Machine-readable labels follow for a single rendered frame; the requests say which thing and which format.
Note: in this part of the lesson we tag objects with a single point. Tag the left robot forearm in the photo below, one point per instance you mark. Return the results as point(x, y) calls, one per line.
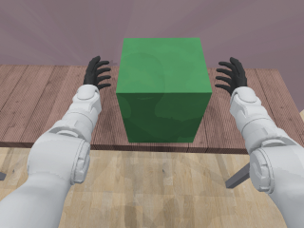
point(80, 119)

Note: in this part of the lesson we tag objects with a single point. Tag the robot right hand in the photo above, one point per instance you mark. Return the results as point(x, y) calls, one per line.
point(237, 75)

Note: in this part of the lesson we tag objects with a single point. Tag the left robot upper arm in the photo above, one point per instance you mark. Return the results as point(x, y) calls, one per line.
point(57, 162)

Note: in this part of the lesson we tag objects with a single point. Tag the carton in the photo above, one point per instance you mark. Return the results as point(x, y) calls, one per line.
point(163, 89)

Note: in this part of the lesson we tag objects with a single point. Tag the robot left hand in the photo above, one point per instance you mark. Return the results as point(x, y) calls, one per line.
point(91, 73)

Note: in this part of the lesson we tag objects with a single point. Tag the table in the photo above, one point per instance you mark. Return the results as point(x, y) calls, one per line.
point(34, 97)

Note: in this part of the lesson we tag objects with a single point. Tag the right robot upper arm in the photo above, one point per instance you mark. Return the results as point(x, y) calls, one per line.
point(279, 172)

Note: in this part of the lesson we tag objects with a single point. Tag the right robot forearm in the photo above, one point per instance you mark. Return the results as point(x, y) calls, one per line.
point(254, 123)

